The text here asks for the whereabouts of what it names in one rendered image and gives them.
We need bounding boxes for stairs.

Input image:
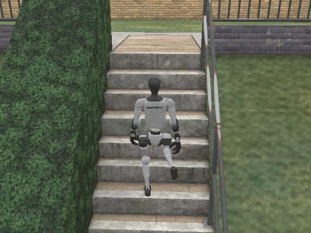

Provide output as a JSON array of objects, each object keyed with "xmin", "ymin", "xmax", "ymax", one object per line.
[{"xmin": 88, "ymin": 53, "xmax": 214, "ymax": 233}]

